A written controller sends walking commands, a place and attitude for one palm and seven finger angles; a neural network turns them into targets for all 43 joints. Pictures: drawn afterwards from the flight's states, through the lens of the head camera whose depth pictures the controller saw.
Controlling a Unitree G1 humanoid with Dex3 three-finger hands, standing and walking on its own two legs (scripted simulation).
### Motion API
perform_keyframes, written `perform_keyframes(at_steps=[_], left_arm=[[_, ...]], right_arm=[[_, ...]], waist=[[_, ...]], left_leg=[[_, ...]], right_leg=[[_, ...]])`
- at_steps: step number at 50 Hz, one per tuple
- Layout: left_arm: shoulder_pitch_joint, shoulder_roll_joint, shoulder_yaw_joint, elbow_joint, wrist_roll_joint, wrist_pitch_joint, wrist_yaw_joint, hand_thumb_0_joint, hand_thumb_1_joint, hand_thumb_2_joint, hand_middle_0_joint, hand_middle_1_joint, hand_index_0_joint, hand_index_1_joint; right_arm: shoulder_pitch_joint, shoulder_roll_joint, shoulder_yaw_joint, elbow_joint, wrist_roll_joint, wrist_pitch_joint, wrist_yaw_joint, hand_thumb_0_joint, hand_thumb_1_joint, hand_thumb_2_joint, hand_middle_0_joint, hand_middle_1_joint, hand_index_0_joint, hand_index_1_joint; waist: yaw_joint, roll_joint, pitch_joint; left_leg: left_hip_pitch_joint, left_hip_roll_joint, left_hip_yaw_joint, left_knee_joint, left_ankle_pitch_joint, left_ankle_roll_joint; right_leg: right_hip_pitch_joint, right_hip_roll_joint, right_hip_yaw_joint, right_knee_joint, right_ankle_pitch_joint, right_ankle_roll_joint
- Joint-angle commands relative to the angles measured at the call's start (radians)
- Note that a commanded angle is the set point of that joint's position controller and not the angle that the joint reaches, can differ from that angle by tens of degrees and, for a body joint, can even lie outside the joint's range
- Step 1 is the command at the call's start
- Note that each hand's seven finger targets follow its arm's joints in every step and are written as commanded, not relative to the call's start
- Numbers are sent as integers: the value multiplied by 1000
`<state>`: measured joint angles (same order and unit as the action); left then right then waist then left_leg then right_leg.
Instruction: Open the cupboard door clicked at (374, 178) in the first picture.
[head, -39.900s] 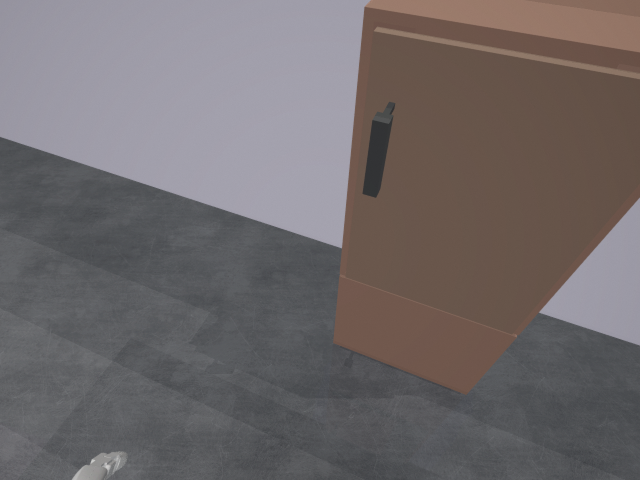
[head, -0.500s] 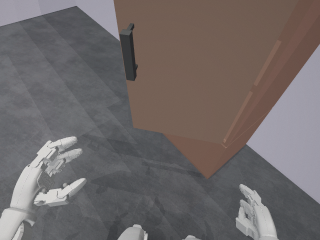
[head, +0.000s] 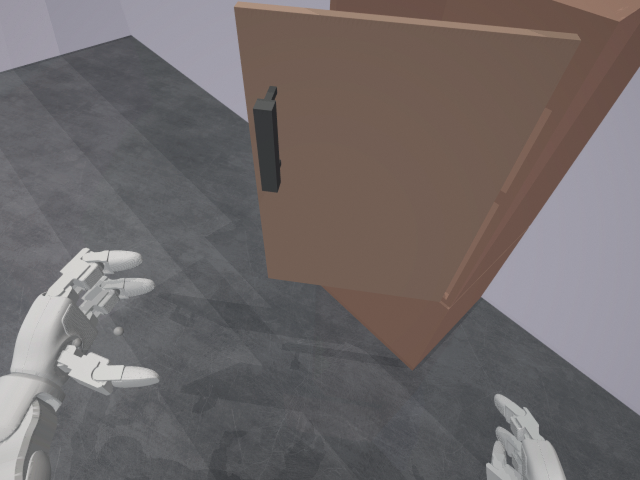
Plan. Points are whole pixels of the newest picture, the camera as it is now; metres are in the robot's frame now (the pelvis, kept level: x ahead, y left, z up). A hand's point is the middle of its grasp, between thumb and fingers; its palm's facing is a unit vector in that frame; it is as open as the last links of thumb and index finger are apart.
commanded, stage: raise the hand with hooked fingers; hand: left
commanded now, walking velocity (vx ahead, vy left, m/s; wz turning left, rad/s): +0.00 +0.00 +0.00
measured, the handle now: (271, 140) +0.55 +0.12 +0.12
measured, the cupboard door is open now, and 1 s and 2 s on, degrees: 39 39 39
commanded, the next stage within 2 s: move the hooked fingers beside the handle in 0.94 s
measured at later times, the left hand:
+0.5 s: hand (51, 265) +0.29 +0.30 +0.14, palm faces -0.01 -1.00 -0.08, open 14.0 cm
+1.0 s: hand (90, 270) +0.29 +0.26 +0.14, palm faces -0.01 -1.00 -0.06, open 14.0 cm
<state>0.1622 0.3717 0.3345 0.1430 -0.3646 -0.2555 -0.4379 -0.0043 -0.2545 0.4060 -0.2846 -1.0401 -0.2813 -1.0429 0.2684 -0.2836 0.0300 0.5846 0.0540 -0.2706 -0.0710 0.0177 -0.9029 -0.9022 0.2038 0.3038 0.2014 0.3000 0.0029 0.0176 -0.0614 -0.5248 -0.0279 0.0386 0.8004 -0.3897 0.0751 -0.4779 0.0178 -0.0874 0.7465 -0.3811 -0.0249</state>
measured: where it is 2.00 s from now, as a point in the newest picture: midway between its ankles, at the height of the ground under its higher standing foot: outside the picture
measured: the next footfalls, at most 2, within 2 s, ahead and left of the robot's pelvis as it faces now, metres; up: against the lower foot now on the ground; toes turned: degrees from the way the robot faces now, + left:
none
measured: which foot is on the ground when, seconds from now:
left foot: down 0.00-1.00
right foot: down 0.00-1.00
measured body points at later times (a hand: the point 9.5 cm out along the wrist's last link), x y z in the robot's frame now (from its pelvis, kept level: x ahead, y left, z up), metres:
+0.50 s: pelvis +0.00 +0.02 +0.02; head +0.01 +0.02 +0.47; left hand +0.28 +0.35 +0.15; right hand +0.17 -0.21 -0.05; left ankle +0.01 +0.07 -0.71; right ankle +0.00 -0.11 -0.71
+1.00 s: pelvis +0.00 -0.01 +0.02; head +0.01 -0.02 +0.47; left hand +0.29 +0.32 +0.14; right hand +0.17 -0.25 -0.06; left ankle +0.01 +0.07 -0.71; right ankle +0.00 -0.11 -0.71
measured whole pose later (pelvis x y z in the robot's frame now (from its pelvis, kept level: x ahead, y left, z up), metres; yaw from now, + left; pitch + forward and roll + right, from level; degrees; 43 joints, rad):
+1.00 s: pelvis +0.00 -0.01 +0.02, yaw +1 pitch +3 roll -1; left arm -0.10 0.47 0.43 0.36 -0.35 -0.08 -0.54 -0.01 -0.50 0.30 -0.30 -1.20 -0.30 -1.20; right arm 0.25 -0.28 0.07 0.60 0.07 -0.24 -0.10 0.02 -0.90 -0.90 0.21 0.30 0.20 0.30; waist 0.01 0.04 -0.04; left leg -0.38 -0.03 0.03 0.64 -0.32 0.06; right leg -0.33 0.02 -0.09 0.60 -0.32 -0.04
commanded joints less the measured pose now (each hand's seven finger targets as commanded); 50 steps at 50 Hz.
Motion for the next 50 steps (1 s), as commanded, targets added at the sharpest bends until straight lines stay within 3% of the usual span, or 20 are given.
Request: perform_keyframes(at_steps=[1, 2, 5, 6, 9, 11, 14, 21, 22, 25, 31, 35, 36, 38, 40, 42, 44, 47, 50], left_arm=[[-226, 238, 110, -189, -21, -3, -23, 0, -477, 310, -298, -1185, -298, -1185], [-235, 243, 112, -173, -16, 12, -27, 0, -500, 300, -300, -1200, -300, -1200], [-294, 263, 126, -159, -16, 46, -36, 0, -500, 300, -300, -1200, -300, -1200], [-311, 264, 127, -158, -17, 54, -40, 0, -500, 300, -300, -1200, -300, -1200], [-368, 282, 138, -110, -11, 86, -50, 0, -500, 300, -300, -1200, -300, -1200], [-427, 299, 134, -118, -3, 95, -58, 0, -500, 300, -300, -1200, -300, -1200], [-470, 317, 145, -84, 1, 110, -67, 0, -500, 300, -300, -1200, -300, -1200], [-573, 395, 188, -36, 1, 129, -99, 0, -500, 300, -300, -1200, -300, -1200], [-589, 402, 193, -35, -1, 130, -101, 0, -500, 300, -300, -1200, -300, -1200], [-518, 357, 166, 47, -4, 150, -123, 0, -500, 300, -300, -1200, -300, -1200], [-515, 389, 195, 8, -11, 142, -125, 0, -500, 300, -300, -1200, -300, -1200], [-539, 430, 238, -53, -14, 109, -98, 0, -500, 300, -300, -1200, -300, -1200], [-537, 418, 232, -55, -15, 106, -96, 0, -500, 300, -300, -1200, -300, -1200], [-517, 387, 210, -24, -14, 109, -95, 0, -500, 300, -300, -1200, -300, -1200], [-522, 404, 219, -11, -10, 112, -94, 0, -500, 300, -300, -1200, -300, -1200], [-533, 381, 191, -7, -6, 117, -98, 0, -500, 300, -300, -1200, -300, -1200], [-531, 383, 195, 2, -9, 120, -96, 0, -500, 300, -300, -1200, -300, -1200], [-525, 387, 201, 11, -14, 119, -99, 0, -500, 300, -300, -1200, -300, -1200], [-514, 404, 216, 20, -18, 115, -102, 0, -500, 300, -300, -1200, -300, -1200]], right_arm=[[-62, -135, -44, -155, 8, -49, -19, 0, -900, -900, 200, 300, 200, 300], [-61, -135, -44, -154, 8, -46, -22, 0, -900, -900, 200, 300, 200, 300], [-67, -134, -35, -157, 6, -42, -22, 0, -900, -900, 200, 300, 200, 300], [-68, -132, -34, -156, 9, -39, -23, 0, -900, -900, 200, 300, 200, 300], [-76, -135, -29, -158, 8, -30, -28, 0, -900, -900, 200, 300, 200, 300], [-81, -135, -24, -161, 10, -25, -29, 0, -900, -900, 200, 300, 200, 300], [-85, -136, -22, -159, 11, -23, -36, 0, -900, -900, 200, 300, 200, 300], [-84, -140, -15, -148, 11, -17, -38, 0, -900, -900, 200, 300, 200, 300], [-80, -142, -18, -145, 13, -17, -40, 0, -900, -900, 200, 300, 200, 300], [-69, -146, -21, -145, 12, -17, -31, 0, -900, -900, 200, 300, 200, 300], [-72, -150, -29, -153, 10, -13, -20, 0, -900, -900, 200, 300, 200, 300], [-83, -145, -31, -147, 8, -18, -25, 0, -900, -900, 200, 300, 200, 300], [-81, -141, -30, -147, 8, -18, -28, 0, -900, -900, 200, 300, 200, 300], [-80, -139, -28, -143, 12, -18, -33, 0, -900, -900, 200, 300, 200, 300], [-82, -141, -30, -135, 12, -17, -37, 0, -900, -900, 200, 300, 200, 300], [-85, -139, -27, -138, 17, -16, -41, 0, -900, -900, 200, 300, 200, 300], [-90, -139, -26, -139, 17, -17, -45, 0, -900, -900, 200, 300, 200, 300], [-92, -137, -25, -136, 17, -18, -46, 0, -900, -900, 200, 300, 200, 300], [-90, -139, -28, -130, 16, -20, -46, 0, -900, -900, 200, 300, 200, 300]], waist=[[9, 109, -182], [7, 85, -180], [19, 117, -167], [13, 102, -171], [11, 82, -150], [13, 129, -161], [8, 100, -162], [12, 134, -175], [10, 117, -186], [19, 86, -163], [18, 63, -197], [24, 97, -215], [20, 110, -230], [14, 97, -192], [15, 82, -172], [6, 97, -166], [6, 74, -167], [8, 72, -179], [10, 30, -188]], left_leg=[[227, 55, -135, -189, 292, -68], [234, 59, -140, -194, 300, -68], [271, 61, -157, -216, 337, -85], [289, 67, -164, -222, 357, -88], [281, 69, -182, -249, 283, -90], [318, 71, -192, -263, 292, -98], [333, 74, -209, -280, 250, -96], [379, 69, -208, -301, 305, -102], [392, 70, -210, -297, 333, -100], [368, 65, -199, -290, 372, -99], [351, 52, -160, -267, 383, -81], [353, 46, -140, -259, 351, -71], [355, 43, -132, -260, 353, -65], [335, 44, -128, -261, 333, -60], [314, 40, -122, -261, 301, -53], [311, 38, -116, -265, 276, -47], [297, 35, -116, -263, 256, -42], [292, 32, -106, -253, 271, -38], [279, 31, -92, -232, 297, -33]], right_leg=[[45, 8, 18, -105, 200, -11], [46, 8, 15, -110, 204, -9], [55, 11, 12, -124, 213, -16], [55, 11, 9, -129, 220, -13], [43, 8, 7, -142, 180, -10], [51, 6, 10, -150, 177, -14], [48, 3, 12, -161, 167, -11], [85, 1, 15, -199, 192, -18], [87, 1, 15, -202, 204, -16], [95, 2, 13, -207, 222, -18], [113, 1, 20, -207, 255, -17], [132, -1, 31, -212, 253, -20], [142, -2, 34, -214, 262, -18], [132, -2, 32, -217, 257, -15], [135, -5, 42, -226, 246, -16], [130, -5, 42, -230, 230, -13], [133, -8, 44, -232, 220, -11], [153, -9, 54, -233, 243, -10], [175, -13, 68, -229, 286, -6]])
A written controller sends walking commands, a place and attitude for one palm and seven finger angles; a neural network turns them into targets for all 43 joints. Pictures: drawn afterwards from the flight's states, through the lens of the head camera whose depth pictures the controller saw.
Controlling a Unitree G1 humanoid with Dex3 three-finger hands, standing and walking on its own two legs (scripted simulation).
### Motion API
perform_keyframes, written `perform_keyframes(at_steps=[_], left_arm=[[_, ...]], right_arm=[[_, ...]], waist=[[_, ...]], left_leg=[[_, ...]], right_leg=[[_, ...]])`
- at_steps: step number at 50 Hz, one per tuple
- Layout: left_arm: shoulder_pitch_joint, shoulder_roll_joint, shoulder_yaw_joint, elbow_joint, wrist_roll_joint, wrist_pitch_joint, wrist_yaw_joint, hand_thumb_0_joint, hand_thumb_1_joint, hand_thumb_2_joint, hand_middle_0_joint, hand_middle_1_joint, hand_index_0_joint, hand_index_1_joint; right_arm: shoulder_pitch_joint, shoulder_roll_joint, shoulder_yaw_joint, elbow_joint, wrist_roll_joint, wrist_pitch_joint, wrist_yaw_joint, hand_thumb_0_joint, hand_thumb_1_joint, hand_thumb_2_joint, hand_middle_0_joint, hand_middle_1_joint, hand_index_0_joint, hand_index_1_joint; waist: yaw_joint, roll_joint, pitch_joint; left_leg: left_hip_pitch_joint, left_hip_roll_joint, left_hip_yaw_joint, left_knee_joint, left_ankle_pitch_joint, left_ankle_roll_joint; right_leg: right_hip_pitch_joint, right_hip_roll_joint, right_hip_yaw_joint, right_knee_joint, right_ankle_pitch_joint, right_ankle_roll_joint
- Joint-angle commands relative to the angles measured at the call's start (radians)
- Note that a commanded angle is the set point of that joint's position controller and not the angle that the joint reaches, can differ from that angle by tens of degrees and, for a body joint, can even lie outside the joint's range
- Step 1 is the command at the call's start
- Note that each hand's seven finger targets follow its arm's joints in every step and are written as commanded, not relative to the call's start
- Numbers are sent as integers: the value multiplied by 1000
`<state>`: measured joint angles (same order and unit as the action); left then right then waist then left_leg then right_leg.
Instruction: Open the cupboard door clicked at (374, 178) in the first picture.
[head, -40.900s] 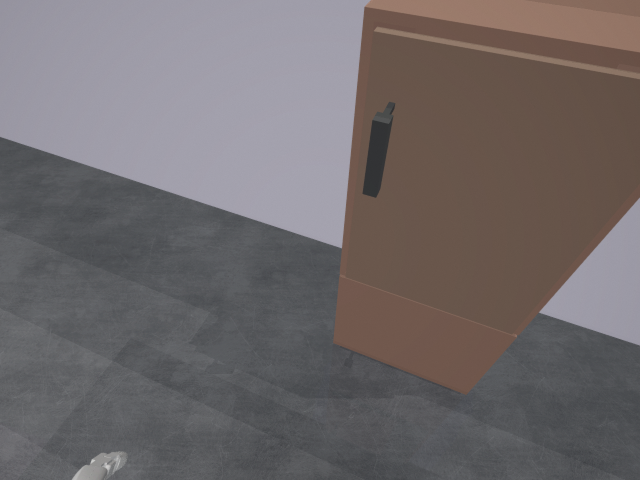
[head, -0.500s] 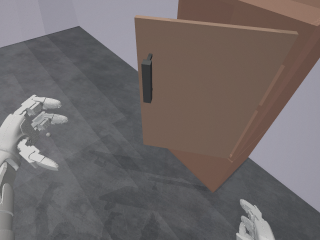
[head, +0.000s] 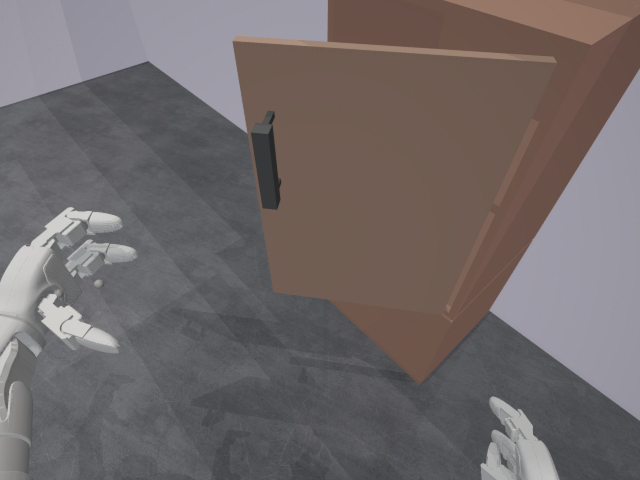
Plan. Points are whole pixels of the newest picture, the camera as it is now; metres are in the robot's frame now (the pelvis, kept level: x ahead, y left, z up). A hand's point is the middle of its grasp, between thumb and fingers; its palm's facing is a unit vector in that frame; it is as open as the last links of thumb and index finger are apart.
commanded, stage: move the hooked fingers beside the handle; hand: left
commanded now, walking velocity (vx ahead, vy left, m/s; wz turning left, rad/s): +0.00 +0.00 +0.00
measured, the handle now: (270, 161) +0.55 +0.12 +0.10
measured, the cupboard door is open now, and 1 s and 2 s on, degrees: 39 39 39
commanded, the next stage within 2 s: none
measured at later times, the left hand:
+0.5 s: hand (147, 241) +0.36 +0.24 +0.12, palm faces -0.06 -1.00 -0.03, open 14.0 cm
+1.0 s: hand (183, 206) +0.43 +0.22 +0.11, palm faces -0.07 -1.00 -0.01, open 14.0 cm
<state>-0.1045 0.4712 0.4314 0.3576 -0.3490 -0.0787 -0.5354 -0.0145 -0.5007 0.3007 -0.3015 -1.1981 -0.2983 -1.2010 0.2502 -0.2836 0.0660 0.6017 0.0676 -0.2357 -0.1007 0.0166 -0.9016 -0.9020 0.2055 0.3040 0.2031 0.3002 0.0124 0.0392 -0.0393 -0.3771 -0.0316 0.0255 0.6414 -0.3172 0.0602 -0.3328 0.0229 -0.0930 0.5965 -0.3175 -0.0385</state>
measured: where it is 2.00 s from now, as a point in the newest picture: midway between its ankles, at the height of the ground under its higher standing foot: outside the picture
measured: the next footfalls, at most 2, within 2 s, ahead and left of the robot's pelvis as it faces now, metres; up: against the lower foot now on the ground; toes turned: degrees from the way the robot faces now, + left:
none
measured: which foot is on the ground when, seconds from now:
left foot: down 0.00-1.00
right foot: down 0.00-1.00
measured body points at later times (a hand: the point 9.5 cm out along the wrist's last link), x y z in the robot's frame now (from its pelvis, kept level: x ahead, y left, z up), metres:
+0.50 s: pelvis +0.00 -0.01 +0.00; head +0.03 -0.02 +0.45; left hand +0.36 +0.30 +0.12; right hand +0.14 -0.27 -0.09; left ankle +0.01 +0.08 -0.73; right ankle +0.00 -0.10 -0.73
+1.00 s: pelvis +0.01 +0.01 +0.00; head +0.05 +0.01 +0.44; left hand +0.42 +0.28 +0.12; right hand +0.10 -0.26 -0.11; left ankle +0.01 +0.08 -0.73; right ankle +0.00 -0.10 -0.73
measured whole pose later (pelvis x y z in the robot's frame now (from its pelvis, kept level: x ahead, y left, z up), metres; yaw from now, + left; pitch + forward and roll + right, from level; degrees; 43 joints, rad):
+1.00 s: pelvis +0.01 +0.01 +0.00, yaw -1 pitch +8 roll -1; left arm -0.59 0.47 0.34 0.86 -0.23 -0.18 -0.41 -0.01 -0.50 0.30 -0.30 -1.20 -0.30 -1.20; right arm 0.32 -0.29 0.06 0.64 0.06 -0.11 -0.07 0.01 -0.90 -0.90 0.21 0.30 0.20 0.30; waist -0.06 0.02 -0.06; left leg -0.47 -0.03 0.05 0.66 -0.33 0.07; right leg -0.44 0.02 -0.07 0.63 -0.33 -0.03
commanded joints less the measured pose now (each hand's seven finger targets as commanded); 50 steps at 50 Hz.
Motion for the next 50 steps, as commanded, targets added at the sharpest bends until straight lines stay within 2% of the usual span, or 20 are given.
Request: perform_keyframes(at_steps=[1, 2, 9, 12, 16, 19, 20, 21, 24, 26, 28, 30, 33, 36, 38, 41, 44, 45, 47, 50], left_arm=[[-250, 289, 110, -190, -37, -62, -8, 0, -500, 300, -300, -1200, -300, -1200], [-255, 282, 105, -195, -39, -64, -9, 0, -500, 300, -300, -1200, -300, -1200], [-436, 298, 70, -92, -18, -71, -8, 0, -500, 300, -300, -1200, -300, -1200], [-482, 306, 59, -59, -7, -81, -8, 0, -500, 300, -300, -1200, -300, -1200], [-515, 293, 34, -21, 3, -91, 0, 0, -500, 300, -300, -1200, -300, -1200], [-505, 321, 70, 42, 6, -88, 13, 0, -500, 300, -300, -1200, -300, -1200], [-497, 347, 91, 60, 6, -89, 19, 0, -500, 300, -300, -1200, -300, -1200], [-487, 349, 96, 65, 14, -89, 21, 0, -500, 300, -300, -1200, -300, -1200], [-565, 294, 38, 30, 21, -100, 32, 0, -500, 300, -300, -1200, -300, -1200], [-536, 327, 77, 32, 22, -110, 45, 0, -500, 300, -300, -1200, -300, -1200], [-557, 303, 58, 19, 25, -115, 54, 0, -500, 300, -300, -1200, -300, -1200], [-578, 286, 37, 34, 28, -114, 61, 0, -500, 300, -300, -1200, -300, -1200], [-656, 264, 3, 76, 46, -109, 74, 0, -500, 300, -300, -1200, -300, -1200], [-721, 248, -24, 98, 59, -120, 93, 0, -500, 300, -300, -1200, -300, -1200], [-761, 253, -24, 112, 66, -136, 104, 0, -500, 300, -300, -1200, -300, -1200], [-775, 279, -3, 184, 77, -149, 116, 0, -500, 300, -300, -1200, -300, -1200], [-835, 249, -37, 235, 87, -155, 120, 0, -500, 300, -300, -1200, -300, -1200], [-840, 265, -29, 269, 91, -155, 121, 0, -500, 300, -300, -1200, -300, -1200], [-862, 291, -12, 317, 99, -162, 121, 0, -500, 300, -300, -1200, -300, -1200], [-939, 276, -39, 312, 107, -192, 126, 0, -500, 300, -300, -1200, -300, -1200]], right_arm=[[-73, -136, -61, -149, 3, -54, -15, 0, -900, -900, 200, 300, 200, 300], [-77, -135, -61, -149, 5, -55, -16, 0, -900, -900, 200, 300, 200, 300], [-57, -142, -61, -119, 9, -39, -33, 0, -900, -900, 200, 300, 200, 300], [-48, -142, -60, -115, 9, -37, -32, 0, -900, -900, 200, 300, 200, 300], [-33, -142, -60, -114, 8, -29, -25, 0, -900, -900, 200, 300, 200, 300], [-22, -149, -63, -113, 8, -19, -20, 0, -900, -900, 200, 300, 200, 300], [-14, -152, -64, -111, 5, -14, -15, 0, -900, -900, 200, 300, 200, 300], [-9, -151, -65, -116, 6, -9, -12, 0, -900, -900, 200, 300, 200, 300], [0, -145, -69, -124, 9, -1, -8, 0, -900, -900, 200, 300, 200, 300], [17, -149, -75, -125, 5, 5, -4, 0, -900, -900, 200, 300, 200, 300], [22, -146, -75, -123, 5, 11, -1, 0, -900, -900, 200, 300, 200, 300], [32, -149, -76, -117, 4, 18, -1, 0, -900, -900, 200, 300, 200, 300], [42, -148, -74, -105, 7, 32, -3, 0, -900, -900, 200, 300, 200, 300], [56, -151, -75, -95, 4, 44, -2, 0, -900, -900, 200, 300, 200, 300], [66, -153, -77, -86, 2, 50, -2, 0, -900, -900, 200, 300, 200, 300], [83, -158, -76, -77, -2, 66, 2, 0, -900, -900, 200, 300, 200, 300], [89, -156, -75, -71, -2, 79, 8, 0, -900, -900, 200, 300, 200, 300], [100, -161, -76, -69, -4, 87, 10, 0, -900, -900, 200, 300, 200, 300], [109, -165, -77, -66, -3, 100, 11, 0, -900, -900, 200, 300, 200, 300], [126, -166, -79, -64, -7, 110, 17, 0, -900, -900, 200, 300, 200, 300]], waist=[[-1, 11, -214], [0, 44, -209], [-38, 27, -180], [-35, 56, -224], [-33, 38, -259], [-23, 19, -248], [-15, -24, -250], [-12, 3, -264], [-32, 36, -282], [-20, 11, -310], [-24, 49, -317], [-33, 3, -300], [-54, 32, -258], [-64, 34, -282], [-66, 53, -306], [-62, 4, -317], [-73, 50, -302], [-74, -3, -294], [-75, 15, -300], [-81, 41, -339]], left_leg=[[126, 31, -77, -75, 225, -17], [126, 30, -74, -73, 226, -19], [89, 28, -67, -61, 168, -16], [104, 28, -66, -55, 188, -15], [107, 28, -66, -52, 209, -14], [82, 28, -66, -54, 216, -15], [59, 29, -63, -50, 226, -14], [56, 28, -56, -53, 245, -14], [102, 31, -60, -54, 258, -16], [101, 34, -56, -53, 290, -14], [120, 33, -56, -53, 313, -17], [121, 37, -62, -54, 321, -16], [118, 37, -64, -67, 273, -19], [143, 39, -71, -68, 272, -20], [163, 41, -78, -65, 280, -24], [148, 43, -79, -62, 303, -24], [157, 44, -84, -57, 314, -32], [137, 47, -84, -53, 314, -27], [123, 45, -79, -51, 307, -28], [157, 51, -89, -39, 351, -34]], right_leg=[[33, -19, 75, -79, 230, 10], [29, -20, 74, -75, 232, 9], [-13, -27, 91, -82, 177, 18], [5, -29, 97, -74, 199, 13], [15, -29, 97, -66, 228, 13], [15, -30, 93, -60, 241, 11], [44, -33, 102, -59, 260, 12], [55, -33, 103, -52, 287, 13], [13, -25, 87, -46, 284, 11], [46, -22, 91, -41, 320, 11], [33, -21, 88, -38, 339, 10], [26, -18, 82, -39, 337, 8], [-24, -15, 78, -50, 286, 9], [-40, -12, 77, -50, 265, 7], [-47, -13, 76, -47, 258, 4], [-28, -11, 76, -40, 283, 4], [-67, -14, 71, -35, 278, 2], [-59, -11, 72, -34, 283, 2], [-63, -11, 75, -28, 283, 3], [-80, -10, 72, -16, 290, 0]])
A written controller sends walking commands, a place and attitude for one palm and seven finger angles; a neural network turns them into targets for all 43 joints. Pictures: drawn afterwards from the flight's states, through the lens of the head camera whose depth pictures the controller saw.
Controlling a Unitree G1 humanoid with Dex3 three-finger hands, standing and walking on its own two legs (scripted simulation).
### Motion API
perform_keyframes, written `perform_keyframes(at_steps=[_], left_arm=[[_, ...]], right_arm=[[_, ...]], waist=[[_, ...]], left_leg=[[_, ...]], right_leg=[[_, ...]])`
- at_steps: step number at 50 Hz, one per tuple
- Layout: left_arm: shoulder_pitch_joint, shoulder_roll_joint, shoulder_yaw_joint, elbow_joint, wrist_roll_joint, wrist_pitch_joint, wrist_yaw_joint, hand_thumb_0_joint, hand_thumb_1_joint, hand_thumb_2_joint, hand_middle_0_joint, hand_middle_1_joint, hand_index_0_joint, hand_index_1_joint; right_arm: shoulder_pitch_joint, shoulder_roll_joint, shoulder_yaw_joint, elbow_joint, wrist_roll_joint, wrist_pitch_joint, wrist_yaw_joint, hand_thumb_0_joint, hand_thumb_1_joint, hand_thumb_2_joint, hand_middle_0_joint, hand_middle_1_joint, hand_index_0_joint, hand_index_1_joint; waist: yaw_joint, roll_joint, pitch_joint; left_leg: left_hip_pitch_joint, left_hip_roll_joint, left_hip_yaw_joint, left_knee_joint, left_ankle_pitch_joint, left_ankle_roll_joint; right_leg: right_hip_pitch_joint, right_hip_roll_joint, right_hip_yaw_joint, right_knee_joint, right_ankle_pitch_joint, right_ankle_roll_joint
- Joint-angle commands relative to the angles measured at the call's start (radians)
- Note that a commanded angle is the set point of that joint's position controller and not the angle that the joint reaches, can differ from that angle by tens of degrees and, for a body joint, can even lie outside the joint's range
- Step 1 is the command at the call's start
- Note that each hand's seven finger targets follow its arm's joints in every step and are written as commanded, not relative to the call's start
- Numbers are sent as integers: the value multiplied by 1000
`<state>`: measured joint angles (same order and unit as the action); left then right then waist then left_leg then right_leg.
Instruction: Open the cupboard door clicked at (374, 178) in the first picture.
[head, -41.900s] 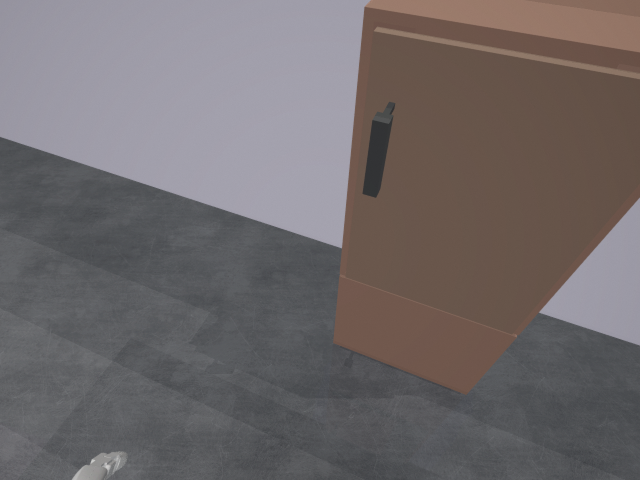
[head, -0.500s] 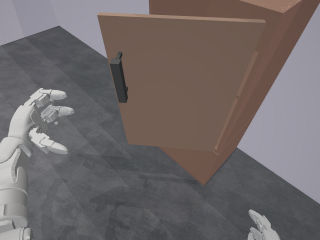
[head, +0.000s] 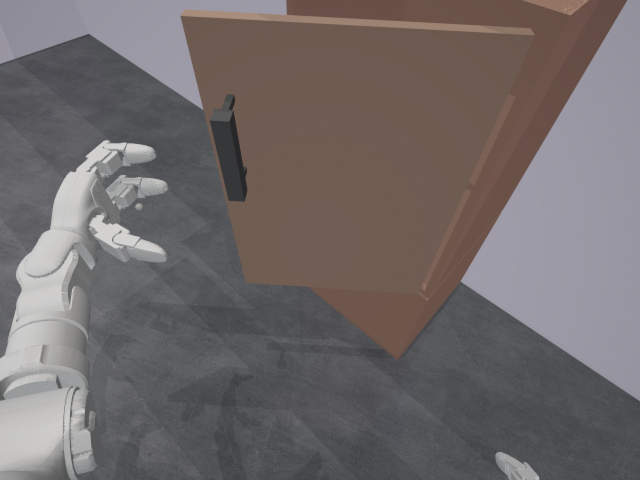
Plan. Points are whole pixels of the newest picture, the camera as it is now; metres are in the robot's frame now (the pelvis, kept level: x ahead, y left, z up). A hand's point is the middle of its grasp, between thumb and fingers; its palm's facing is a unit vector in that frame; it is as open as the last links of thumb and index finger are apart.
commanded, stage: move the hooked fingers beside the handle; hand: left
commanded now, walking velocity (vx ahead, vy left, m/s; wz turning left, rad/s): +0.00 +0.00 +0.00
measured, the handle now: (233, 149) +0.54 +0.13 +0.10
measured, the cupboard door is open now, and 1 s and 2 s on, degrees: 39 39 39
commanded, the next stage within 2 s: slide the fingers in behind the handle in 1.44 s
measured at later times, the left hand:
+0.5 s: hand (177, 171) +0.48 +0.20 +0.11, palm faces -0.05 -1.00 -0.01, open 14.0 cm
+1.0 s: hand (180, 162) +0.50 +0.20 +0.11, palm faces -0.03 -1.00 +0.00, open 14.0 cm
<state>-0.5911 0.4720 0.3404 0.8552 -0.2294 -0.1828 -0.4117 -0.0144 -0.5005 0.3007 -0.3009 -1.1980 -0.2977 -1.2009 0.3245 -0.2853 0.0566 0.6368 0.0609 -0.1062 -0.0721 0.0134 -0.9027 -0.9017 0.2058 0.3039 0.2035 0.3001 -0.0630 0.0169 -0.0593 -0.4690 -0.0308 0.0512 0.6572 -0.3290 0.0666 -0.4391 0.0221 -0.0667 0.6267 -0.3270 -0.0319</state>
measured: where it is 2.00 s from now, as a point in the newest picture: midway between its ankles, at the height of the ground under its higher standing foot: outside the picture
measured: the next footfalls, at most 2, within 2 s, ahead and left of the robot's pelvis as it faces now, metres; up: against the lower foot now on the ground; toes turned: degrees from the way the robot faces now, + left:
none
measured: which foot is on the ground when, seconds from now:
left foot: down 0.00-1.00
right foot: down 0.00-1.00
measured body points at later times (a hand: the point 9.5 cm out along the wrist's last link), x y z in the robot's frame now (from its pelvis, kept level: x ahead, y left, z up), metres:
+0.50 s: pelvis +0.00 +0.00 -0.01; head +0.08 +0.01 +0.44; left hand +0.48 +0.25 +0.12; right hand +0.01 -0.27 -0.12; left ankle +0.00 +0.07 -0.72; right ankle -0.01 -0.10 -0.72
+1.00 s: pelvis +0.01 -0.01 -0.01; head +0.10 +0.00 +0.43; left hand +0.50 +0.25 +0.11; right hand +0.00 -0.28 -0.12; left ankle +0.00 +0.07 -0.72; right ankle -0.01 -0.10 -0.72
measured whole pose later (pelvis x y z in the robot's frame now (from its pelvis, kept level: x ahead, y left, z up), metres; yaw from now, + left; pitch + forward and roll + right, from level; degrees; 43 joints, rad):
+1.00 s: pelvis +0.01 -0.01 -0.01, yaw -2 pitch +15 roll -2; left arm -0.84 0.57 0.43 1.14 -0.14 -0.29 -0.36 -0.01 -0.50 0.30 -0.30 -1.20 -0.30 -1.20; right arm 0.44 -0.29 0.04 0.63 0.03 0.06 -0.03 0.01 -0.90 -0.90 0.21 0.30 0.20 0.30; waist -0.15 0.02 -0.09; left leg -0.62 0.01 0.07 0.74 -0.38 0.06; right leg -0.59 0.06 -0.05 0.68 -0.35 -0.04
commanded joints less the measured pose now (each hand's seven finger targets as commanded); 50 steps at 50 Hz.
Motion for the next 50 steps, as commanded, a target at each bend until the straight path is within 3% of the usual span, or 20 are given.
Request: perform_keyframes(at_steps=[1, 2, 5, 7, 11, 12, 14, 16, 18, 19, 21, 23, 26, 29, 32, 36, 42, 46, 48, 50], left_arm=[[-445, 265, 50, -191, -12, -96, 5, 0, -500, 300, -300, -1200, -300, -1200], [-463, 251, 37, -203, -14, -102, 6, 0, -500, 300, -300, -1200, -300, -1200], [-496, 263, 45, -98, -12, -101, 12, 0, -500, 300, -300, -1200, -300, -1200], [-523, 291, 65, -59, -2, -107, 14, 0, -500, 300, -300, -1200, -300, -1200], [-635, 260, 20, -82, 17, -142, 30, 0, -500, 300, -300, -1200, -300, -1200], [-630, 282, 43, -72, 18, -151, 38, 0, -500, 300, -300, -1200, -300, -1200], [-641, 240, 21, -40, 13, -154, 44, 0, -500, 300, -300, -1200, -300, -1200], [-637, 293, 61, 21, 23, -150, 51, 0, -500, 300, -300, -1200, -300, -1200], [-680, 285, 40, 56, 40, -147, 59, 0, -500, 300, -300, -1200, -300, -1200], [-683, 289, 39, 83, 48, -147, 64, 0, -500, 300, -300, -1200, -300, -1200], [-715, 342, 74, 80, 60, -161, 74, 0, -500, 300, -300, -1200, -300, -1200], [-749, 319, 56, 80, 64, -175, 75, 0, -500, 300, -300, -1200, -300, -1200], [-788, 344, 66, 139, 70, -177, 76, 0, -500, 300, -300, -1200, -300, -1200], [-829, 336, 45, 161, 84, -170, 76, 0, -500, 300, -300, -1200, -300, -1200], [-845, 389, 88, 155, 93, -179, 81, 0, -500, 300, -300, -1200, -300, -1200], [-760, 360, 74, 192, 90, -164, 67, 0, -500, 300, -300, -1200, -300, -1200], [-735, 446, 151, 70, 80, -181, 62, 0, -500, 300, -300, -1200, -300, -1200], [-722, 392, 110, 53, 70, -176, 50, 0, -500, 300, -300, -1200, -300, -1200], [-685, 425, 138, 53, 64, -169, 44, 0, -500, 300, -300, -1200, -300, -1200], [-683, 372, 96, 19, 53, -169, 34, 0, -500, 300, -300, -1200, -300, -1200]], right_arm=[[57, -162, -73, -102, -1, -17, -9, 0, -900, -900, 200, 300, 200, 300], [61, -162, -73, -100, -3, -15, -5, 0, -900, -900, 200, 300, 200, 300], [81, -170, -73, -79, -5, 5, -6, 0, -900, -900, 200, 300, 200, 300], [89, -175, -76, -74, -5, 12, -6, 0, -900, -900, 200, 300, 200, 300], [113, -172, -79, -58, -12, 24, 1, 0, -900, -900, 200, 300, 200, 300], [120, -174, -81, -55, -14, 26, 2, 0, -900, -900, 200, 300, 200, 300], [127, -172, -80, -49, -16, 30, 7, 0, -900, -900, 200, 300, 200, 300], [145, -181, -82, -38, -17, 44, 6, 0, -900, -900, 200, 300, 200, 300], [148, -178, -77, -37, -18, 51, 9, 0, -900, -900, 200, 300, 200, 300], [156, -181, -77, -37, -19, 56, 9, 0, -900, -900, 200, 300, 200, 300], [173, -187, -78, -38, -24, 64, 9, 0, -900, -900, 200, 300, 200, 300], [179, -182, -78, -38, -27, 67, 12, 0, -900, -900, 200, 300, 200, 300], [202, -190, -77, -26, -28, 78, 12, 0, -900, -900, 200, 300, 200, 300], [217, -189, -74, -26, -31, 86, 15, 0, -900, -900, 200, 300, 200, 300], [239, -192, -79, -26, -36, 95, 17, 0, -900, -900, 200, 300, 200, 300], [251, -189, -77, -45, -35, 114, 23, 0, -900, -900, 200, 300, 200, 300], [253, -188, -87, -72, -36, 135, 25, 0, -900, -900, 200, 300, 200, 300], [235, -176, -83, -75, -27, 142, 25, 0, -900, -900, 200, 300, 200, 300], [230, -180, -84, -76, -26, 144, 23, 0, -900, -900, 200, 300, 200, 300], [218, -172, -83, -86, -21, 143, 22, 0, -900, -900, 200, 300, 200, 300]], waist=[[-3, 90, -351], [-6, 107, -367], [-27, 3, -306], [-24, 36, -309], [-46, 104, -375], [-37, 99, -382], [-47, 91, -381], [-51, 35, -375], [-59, 69, -333], [-65, 46, -321], [-63, 48, -375], [-69, 84, -397], [-92, 46, -382], [-105, 83, -387], [-99, 97, -458], [-90, 75, -426], [-56, 96, -505], [-71, 104, -462], [-61, 103, -457], [-65, 123, -449]], left_leg=[[282, 51, -119, -49, 402, -45], [303, 54, -125, -47, 424, -53], [230, 54, -118, -44, 359, -39], [212, 50, -113, -45, 330, -38], [290, 59, -135, -28, 384, -51], [295, 61, -145, -28, 397, -58], [294, 62, -144, -24, 409, -58], [243, 59, -129, -15, 402, -45], [202, 54, -124, -20, 345, -43], [186, 55, -127, -19, 320, -40], [194, 54, -125, -8, 344, -37], [207, 53, -124, 2, 353, -40], [175, 56, -123, 16, 348, -34], [150, 52, -116, 24, 326, -30], [176, 53, -116, 45, 383, -30], [133, 54, -100, 45, 400, -25], [151, 52, -88, 53, 456, -22], [157, 51, -78, 48, 445, -15], [147, 50, -75, 43, 436, -15], [174, 51, -76, 47, 474, -14]], right_leg=[[18, -7, 47, -43, 309, -5], [6, -6, 43, -40, 309, -5], [-3, -3, 42, -45, 293, -1], [-7, -4, 48, -42, 283, -1], [-59, 0, 44, -28, 271, -2], [-60, 1, 39, -24, 266, -4], [-70, 3, 37, -22, 271, -1], [-47, 5, 44, -21, 298, 3], [-70, 3, 45, -19, 270, 2], [-79, 4, 43, -18, 253, 2], [-59, 6, 50, -9, 275, 2], [-71, 8, 52, -3, 279, 3], [-83, 14, 55, 0, 285, 6], [-97, 12, 58, 5, 281, 8], [-78, 16, 63, 13, 323, 9], [-65, 20, 59, 20, 356, 10], [12, 23, 69, 26, 432, 11], [5, 26, 70, 13, 438, 14], [19, 23, 72, 9, 443, 13], [10, 22, 68, 11, 455, 9]])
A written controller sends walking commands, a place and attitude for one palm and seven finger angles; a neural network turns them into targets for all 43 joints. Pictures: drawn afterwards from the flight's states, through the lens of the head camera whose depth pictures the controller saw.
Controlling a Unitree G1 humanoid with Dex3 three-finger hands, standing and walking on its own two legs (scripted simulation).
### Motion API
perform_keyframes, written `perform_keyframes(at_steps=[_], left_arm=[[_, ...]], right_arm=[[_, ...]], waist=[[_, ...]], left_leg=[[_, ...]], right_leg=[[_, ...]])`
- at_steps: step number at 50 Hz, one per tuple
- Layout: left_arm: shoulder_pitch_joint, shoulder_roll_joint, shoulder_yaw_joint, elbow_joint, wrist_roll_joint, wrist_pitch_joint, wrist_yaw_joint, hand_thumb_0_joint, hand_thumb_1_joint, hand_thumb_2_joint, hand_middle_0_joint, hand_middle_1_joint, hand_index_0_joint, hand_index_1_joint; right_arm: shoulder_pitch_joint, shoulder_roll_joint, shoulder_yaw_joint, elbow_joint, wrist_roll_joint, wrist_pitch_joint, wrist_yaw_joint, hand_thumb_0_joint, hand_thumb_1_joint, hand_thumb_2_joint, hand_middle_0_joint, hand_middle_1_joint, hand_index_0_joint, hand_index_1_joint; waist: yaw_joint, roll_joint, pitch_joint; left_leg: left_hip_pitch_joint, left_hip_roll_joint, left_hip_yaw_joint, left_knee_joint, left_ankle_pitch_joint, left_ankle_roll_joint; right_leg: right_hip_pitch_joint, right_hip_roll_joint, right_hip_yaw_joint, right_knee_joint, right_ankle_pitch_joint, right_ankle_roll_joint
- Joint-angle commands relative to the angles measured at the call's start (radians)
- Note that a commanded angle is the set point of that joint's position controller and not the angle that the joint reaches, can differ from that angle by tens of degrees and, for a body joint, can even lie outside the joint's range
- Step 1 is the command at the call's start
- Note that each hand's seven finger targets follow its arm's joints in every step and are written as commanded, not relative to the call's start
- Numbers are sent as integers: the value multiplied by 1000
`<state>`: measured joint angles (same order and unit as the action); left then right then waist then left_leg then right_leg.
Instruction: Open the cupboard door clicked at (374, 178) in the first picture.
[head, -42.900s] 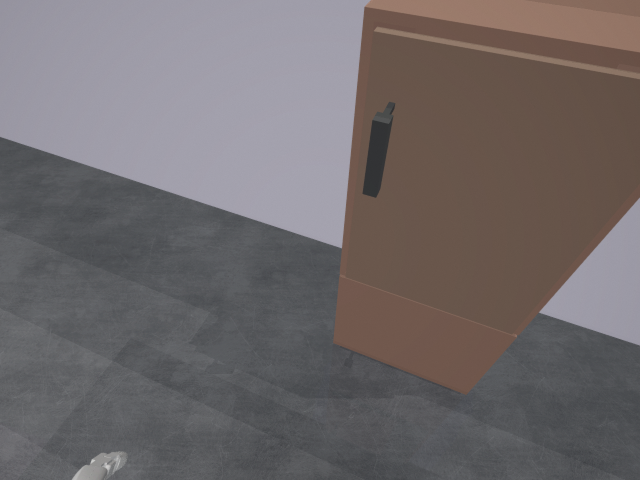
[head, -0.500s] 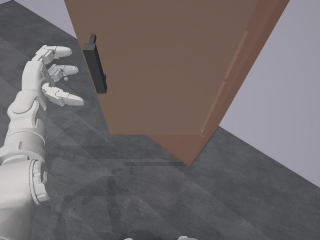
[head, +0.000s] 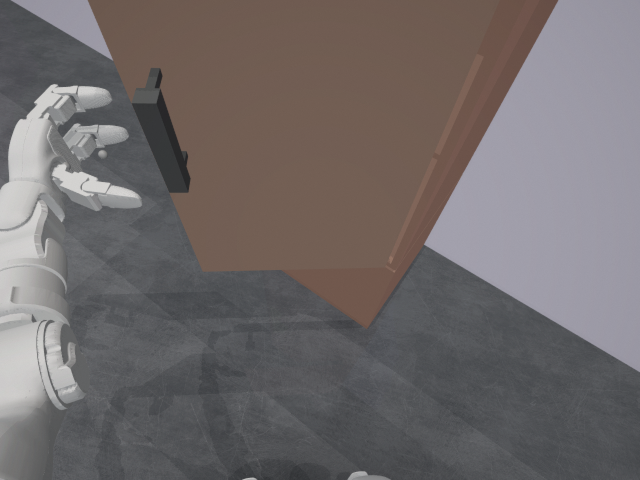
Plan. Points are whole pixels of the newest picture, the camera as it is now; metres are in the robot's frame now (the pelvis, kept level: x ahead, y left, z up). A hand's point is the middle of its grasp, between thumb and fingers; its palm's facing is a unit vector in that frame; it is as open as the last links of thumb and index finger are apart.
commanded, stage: move the hooked fingers beside the handle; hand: left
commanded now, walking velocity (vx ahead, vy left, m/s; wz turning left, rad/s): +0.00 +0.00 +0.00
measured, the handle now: (168, 134) +0.52 +0.16 +0.11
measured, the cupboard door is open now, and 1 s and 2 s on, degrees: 39 39 39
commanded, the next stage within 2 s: slide the fingers in behind the handle in 0.44 s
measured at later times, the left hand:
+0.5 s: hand (93, 160) +0.47 +0.23 +0.12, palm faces +0.00 -1.00 +0.00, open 14.0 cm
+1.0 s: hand (126, 158) +0.47 +0.20 +0.12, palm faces -0.01 -1.00 +0.01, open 14.0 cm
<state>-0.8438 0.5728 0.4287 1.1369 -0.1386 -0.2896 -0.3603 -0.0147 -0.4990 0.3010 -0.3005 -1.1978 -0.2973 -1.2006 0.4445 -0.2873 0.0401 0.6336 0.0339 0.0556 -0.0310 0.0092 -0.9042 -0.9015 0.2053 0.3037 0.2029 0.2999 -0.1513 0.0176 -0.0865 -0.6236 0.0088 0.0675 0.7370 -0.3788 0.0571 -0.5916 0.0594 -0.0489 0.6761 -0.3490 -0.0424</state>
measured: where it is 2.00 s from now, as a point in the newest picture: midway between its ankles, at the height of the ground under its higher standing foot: outside the picture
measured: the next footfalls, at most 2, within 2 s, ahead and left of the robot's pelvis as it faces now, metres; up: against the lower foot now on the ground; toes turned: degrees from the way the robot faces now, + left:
none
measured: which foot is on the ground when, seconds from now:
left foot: down 0.00-1.00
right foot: down 0.00-1.00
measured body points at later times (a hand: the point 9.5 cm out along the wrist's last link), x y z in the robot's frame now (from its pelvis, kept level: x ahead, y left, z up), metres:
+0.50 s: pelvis -0.01 +0.01 +0.00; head +0.07 +0.03 +0.44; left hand +0.46 +0.28 +0.13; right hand +0.03 -0.26 -0.11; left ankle -0.02 +0.08 -0.71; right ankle -0.02 -0.09 -0.71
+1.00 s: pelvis -0.02 +0.01 +0.00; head +0.06 +0.03 +0.44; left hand +0.47 +0.25 +0.12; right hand -0.01 -0.25 -0.12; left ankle -0.02 +0.08 -0.71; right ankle -0.02 -0.09 -0.71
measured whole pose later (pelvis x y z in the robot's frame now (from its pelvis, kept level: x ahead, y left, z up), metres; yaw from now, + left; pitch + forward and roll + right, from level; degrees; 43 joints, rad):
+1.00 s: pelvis -0.02 +0.01 +0.00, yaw +0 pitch +14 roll -2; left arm -0.89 0.48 0.35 1.16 -0.13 -0.31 -0.26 -0.01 -0.50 0.30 -0.30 -1.20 -0.30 -1.20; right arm 0.43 -0.28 0.04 0.65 0.02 0.02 -0.02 0.01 -0.90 -0.90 0.21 0.30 0.20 0.30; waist -0.15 0.02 -0.09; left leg -0.65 -0.01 0.07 0.77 -0.38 0.08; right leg -0.61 0.04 -0.05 0.72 -0.35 -0.02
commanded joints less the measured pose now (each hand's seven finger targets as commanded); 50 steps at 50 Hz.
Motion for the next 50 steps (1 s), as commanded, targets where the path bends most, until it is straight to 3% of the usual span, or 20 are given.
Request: perform_keyframes(at_steps=[1, 2, 5, 8, 11, 17, 21, 22, 25, 27, 28, 31, 33, 36, 37, 39, 43, 44, 46, 50], left_arm=[[-435, 241, -15, -262, -39, -58, -24, 0, -500, 300, -300, -1200, -300, -1200], [-420, 260, 5, -237, -43, -53, -24, 0, -500, 300, -300, -1200, -300, -1200], [-436, 183, -49, -260, -61, -44, -28, 0, -500, 300, -300, -1200, -300, -1200], [-437, 230, -14, -191, -57, -25, -18, 0, -500, 300, -300, -1200, -300, -1200], [-520, 193, -65, -247, -37, -47, -4, 0, -500, 300, -300, -1200, -300, -1200], [-504, 238, -15, -183, -35, -57, 14, 0, -500, 300, -300, -1200, -300, -1200], [-507, 243, -29, -190, -18, -62, 12, 0, -500, 300, -300, -1200, -300, -1200], [-493, 275, 1, -191, -20, -67, 14, 0, -500, 300, -300, -1200, -300, -1200], [-510, 189, -58, -213, -42, -75, -1, 0, -500, 300, -300, -1200, -300, -1200], [-481, 243, -11, -162, -43, -63, -2, 0, -500, 300, -300, -1200, -300, -1200], [-503, 192, -64, -150, -41, -56, -6, 0, -500, 300, -300, -1200, -300, -1200], [-558, 186, -66, -208, -34, -68, 11, 0, -500, 300, -300, -1200, -300, -1200], [-545, 163, -63, -196, -41, -70, 28, 0, -500, 300, -300, -1200, -300, -1200], [-536, 154, -64, -217, -31, -80, 46, 0, -500, 300, -300, -1200, -300, -1200], [-527, 140, -70, -189, -29, -74, 53, 0, -500, 300, -300, -1200, -300, -1200], [-526, 148, -64, -146, -20, -60, 68, 0, -500, 300, -300, -1200, -300, -1200], [-536, 192, -30, -209, 0, -81, 93, 0, -500, 300, -300, -1200, -300, -1200], [-526, 164, -49, -202, -1, -84, 95, 0, -500, 300, -300, -1200, -300, -1200], [-527, 198, -19, -189, -3, -89, 101, 0, -500, 300, -300, -1200, -300, -1200], [-518, 112, -75, -225, -10, -91, 101, 0, -500, 300, -300, -1200, -300, -1200]], right_arm=[[94, -168, -66, -77, 7, -20, -18, 0, -900, -900, 200, 300, 200, 300], [98, -172, -69, -68, 7, -18, -20, 0, -900, -900, 200, 300, 200, 300], [85, -167, -70, -71, 9, -24, -18, 0, -900, -900, 200, 300, 200, 300], [83, -177, -67, -60, 8, -24, -21, 0, -900, -900, 200, 300, 200, 300], [69, -171, -62, -64, 8, -31, -21, 0, -900, -900, 200, 300, 200, 300], [70, -178, -61, -58, 4, -37, -19, 0, -900, -900, 200, 300, 200, 300], [65, -175, -54, -71, 4, -35, -21, 0, -900, -900, 200, 300, 200, 300], [70, -180, -58, -71, 4, -33, -22, 0, -900, -900, 200, 300, 200, 300], [64, -172, -57, -75, 6, -37, -21, 0, -900, -900, 200, 300, 200, 300], [78, -187, -60, -63, 4, -33, -24, 0, -900, -900, 200, 300, 200, 300], [74, -182, -56, -63, 8, -33, -25, 0, -900, -900, 200, 300, 200, 300], [82, -182, -61, -53, 1, -42, -23, 0, -900, -900, 200, 300, 200, 300], [91, -180, -64, -45, -3, -49, -18, 0, -900, -900, 200, 300, 200, 300], [97, -177, -67, -41, -7, -52, -11, 0, -900, -900, 200, 300, 200, 300], [99, -177, -67, -39, -7, -52, -7, 0, -900, -900, 200, 300, 200, 300], [99, -179, -66, -37, -6, -52, -6, 0, -900, -900, 200, 300, 200, 300], [99, -175, -65, -54, -11, -57, -4, 0, -900, -900, 200, 300, 200, 300], [95, -170, -64, -56, -9, -58, -2, 0, -900, -900, 200, 300, 200, 300], [104, -177, -65, -52, -10, -56, -4, 0, -900, -900, 200, 300, 200, 300], [100, -166, -71, -58, -7, -58, 2, 0, -900, -900, 200, 300, 200, 300]], waist=[[18, 136, -422], [18, 92, -398], [7, 115, -391], [4, 30, -349], [-6, 118, -376], [2, 51, -399], [10, 115, -400], [18, 80, -408], [6, 128, -397], [8, 65, -379], [-9, 60, -343], [-5, 133, -383], [-6, 89, -392], [4, 129, -416], [0, 93, -388], [-2, 61, -339], [19, 111, -404], [14, 101, -396], [13, 61, -387], [11, 107, -412]], left_leg=[[354, 13, -97, -31, 535, -8], [339, 17, -100, -31, 523, -8], [370, 17, -104, -27, 545, -7], [299, 13, -103, -35, 458, -6], [348, 12, -115, -30, 468, -14], [332, 13, -125, -21, 467, -17], [326, 11, -122, -26, 450, -20], [324, 14, -129, -27, 451, -22], [361, 18, -134, -28, 475, -26], [332, 21, -136, -35, 432, -24], [312, 20, -137, -45, 385, -23], [364, 22, -152, -44, 403, -31], [367, 25, -156, -43, 398, -33], [402, 31, -167, -38, 457, -45], [381, 30, -166, -39, 432, -42], [314, 23, -151, -49, 349, -31], [343, 20, -148, -42, 392, -37], [342, 21, -143, -41, 394, -35], [325, 22, -143, -38, 404, -32], [383, 26, -145, -26, 477, -37]], right_leg=[[139, -12, 49, -42, 471, 21], [136, -12, 45, -45, 463, 22], [105, -15, 39, -44, 454, 19], [114, -16, 42, -48, 423, 25], [75, -20, 41, -37, 394, 20], [89, -18, 39, -28, 389, 21], [81, -20, 39, -23, 370, 17], [90, -18, 37, -24, 367, 17], [57, -16, 28, -24, 353, 13], [55, -11, 29, -34, 327, 16], [36, -12, 27, -40, 293, 18], [10, -13, 24, -33, 273, 12], [8, -11, 20, -35, 263, 15], [-8, -9, 14, -21, 268, 11], [-16, -7, 13, -27, 257, 13], [-3, -9, 18, -33, 233, 15], [27, -11, 23, -19, 262, 11], [26, -9, 22, -20, 268, 11], [39, -7, 24, -18, 285, 13], [18, -7, 20, -12, 309, 13]])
